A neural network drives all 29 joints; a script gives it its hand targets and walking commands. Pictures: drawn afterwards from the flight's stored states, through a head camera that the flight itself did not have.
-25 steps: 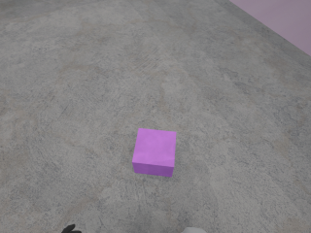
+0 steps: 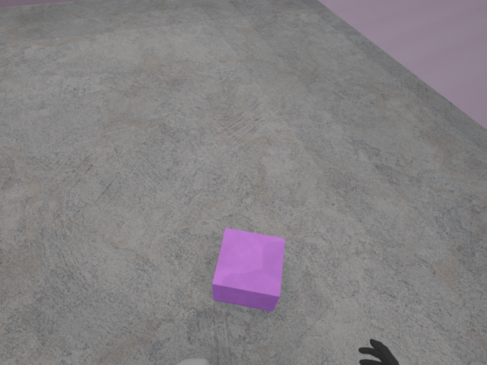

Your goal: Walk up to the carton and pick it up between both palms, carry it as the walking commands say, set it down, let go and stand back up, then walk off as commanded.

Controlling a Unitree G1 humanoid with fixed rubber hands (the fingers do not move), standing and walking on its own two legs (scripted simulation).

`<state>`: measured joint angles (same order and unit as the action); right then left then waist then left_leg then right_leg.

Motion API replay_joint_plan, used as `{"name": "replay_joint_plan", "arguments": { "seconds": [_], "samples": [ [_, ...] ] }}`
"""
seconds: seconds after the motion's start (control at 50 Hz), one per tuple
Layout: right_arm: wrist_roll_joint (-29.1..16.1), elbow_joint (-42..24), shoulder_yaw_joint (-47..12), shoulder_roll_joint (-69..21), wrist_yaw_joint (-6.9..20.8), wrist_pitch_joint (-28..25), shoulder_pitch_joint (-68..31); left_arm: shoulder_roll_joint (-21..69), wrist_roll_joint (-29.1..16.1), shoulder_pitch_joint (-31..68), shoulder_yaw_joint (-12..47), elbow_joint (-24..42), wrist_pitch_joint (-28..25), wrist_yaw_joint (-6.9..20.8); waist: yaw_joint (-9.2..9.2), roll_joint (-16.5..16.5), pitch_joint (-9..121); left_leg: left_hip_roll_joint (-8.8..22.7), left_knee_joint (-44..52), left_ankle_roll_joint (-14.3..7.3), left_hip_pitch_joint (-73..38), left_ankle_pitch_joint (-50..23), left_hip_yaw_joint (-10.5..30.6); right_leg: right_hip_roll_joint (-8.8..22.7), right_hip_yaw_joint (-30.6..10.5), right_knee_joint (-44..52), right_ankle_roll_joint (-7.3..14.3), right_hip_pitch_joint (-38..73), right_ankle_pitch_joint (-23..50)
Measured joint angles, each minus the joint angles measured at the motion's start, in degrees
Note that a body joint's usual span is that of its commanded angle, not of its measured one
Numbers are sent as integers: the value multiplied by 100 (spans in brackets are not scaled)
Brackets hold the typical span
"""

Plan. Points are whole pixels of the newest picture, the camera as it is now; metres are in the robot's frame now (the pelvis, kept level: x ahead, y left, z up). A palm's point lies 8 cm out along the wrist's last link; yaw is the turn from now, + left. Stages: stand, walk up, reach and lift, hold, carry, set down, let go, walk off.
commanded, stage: walk up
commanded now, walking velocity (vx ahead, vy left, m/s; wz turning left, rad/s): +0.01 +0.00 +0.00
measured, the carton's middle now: (248, 269) +0.54 -0.03 -0.68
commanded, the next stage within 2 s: none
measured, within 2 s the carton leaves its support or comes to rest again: neither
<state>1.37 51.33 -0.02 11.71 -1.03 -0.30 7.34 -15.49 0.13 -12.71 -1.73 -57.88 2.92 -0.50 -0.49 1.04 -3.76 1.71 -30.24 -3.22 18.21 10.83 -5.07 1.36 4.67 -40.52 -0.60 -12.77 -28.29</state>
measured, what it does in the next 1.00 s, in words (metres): steps on the spot: right foot, then left foot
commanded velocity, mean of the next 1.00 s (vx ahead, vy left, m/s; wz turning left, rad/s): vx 0.02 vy -0.09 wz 0.08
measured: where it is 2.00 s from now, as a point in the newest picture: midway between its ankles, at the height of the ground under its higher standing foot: outside the picture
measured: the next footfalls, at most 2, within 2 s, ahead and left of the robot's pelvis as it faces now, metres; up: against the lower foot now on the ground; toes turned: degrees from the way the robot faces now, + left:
right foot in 0.14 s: -0.01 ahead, -0.12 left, +0.00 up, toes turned -7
left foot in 0.50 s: +0.02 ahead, +0.14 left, +0.00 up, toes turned +5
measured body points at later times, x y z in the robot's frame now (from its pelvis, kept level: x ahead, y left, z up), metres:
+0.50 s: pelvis -0.03 +0.02 -0.01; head +0.00 +0.03 +0.44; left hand +0.00 +0.29 -0.16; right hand +0.07 -0.23 -0.14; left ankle -0.02 +0.13 -0.74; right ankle -0.05 -0.12 -0.74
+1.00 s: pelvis -0.04 -0.01 -0.01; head +0.00 -0.02 +0.44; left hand +0.01 +0.26 -0.15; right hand +0.01 -0.27 -0.16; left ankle -0.02 +0.13 -0.74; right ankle -0.03 -0.11 -0.74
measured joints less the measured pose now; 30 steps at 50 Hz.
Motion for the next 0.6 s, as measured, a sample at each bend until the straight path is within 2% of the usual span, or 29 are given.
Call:
{"name": "replay_joint_plan", "arguments": {
  "seconds": [0.08,0.12,0.16,0.2,0.26,0.32,0.36,0.42,0.46,0.5,0.54,0.6],
  "samples": [
    [0,153,-1,8,-8,66,-1,-1,0,139,-1,70,7,0,82,-39,4,-3,73,-1,40,-119,-78,-6,-3,142,0,-1,555],
    [0,223,-2,8,-4,98,1,0,0,148,-1,88,-3,0,39,-2,23,-17,73,-1,141,-167,-184,2,-5,460,0,-1,883],
    [0,269,-1,16,6,103,23,12,0,152,1,87,-16,0,-26,74,14,-64,73,9,250,-223,-304,63,-2,780,35,21,798],
    [0,342,-2,59,34,104,87,58,0,119,30,86,-52,0,-49,-15,-33,-65,75,17,251,-162,-235,37,40,801,88,25,833],
    [0,372,-1,78,114,160,198,57,0,39,20,82,-80,-35,-117,49,-27,-69,-767,45,493,537,-134,123,71,810,123,31,932],
    [0,355,0,162,162,205,203,58,0,21,21,82,-92,-62,-108,104,-23,-66,-1780,76,799,732,84,282,153,810,125,28,931],
    [0,304,-1,223,170,216,205,59,0,20,22,82,-119,-69,-91,93,-18,-65,-1919,105,820,837,212,382,203,811,106,25,931],
    [0,238,-2,260,184,218,206,60,0,19,22,82,-140,-70,-59,18,-13,-67,-1803,118,674,946,337,456,282,811,18,22,931],
    [0,230,-2,256,192,218,209,61,0,19,19,81,-130,-70,-48,-21,-3,-66,-1331,127,385,897,303,467,307,801,-54,20,925],
    [0,232,0,272,177,196,220,60,0,21,12,78,-75,-70,26,-112,-5,-37,-610,127,-43,350,314,432,376,626,-106,-2,826],
    [0,300,-2,200,117,168,255,60,0,107,-52,75,46,-71,80,-72,-42,-66,-613,123,-98,718,380,373,315,68,-107,-158,125],
    [0,373,0,125,10,166,467,59,0,183,-69,89,188,-70,119,7,-39,-55,-339,127,-275,620,484,215,282,-811,-107,-382,18]
  ]
}}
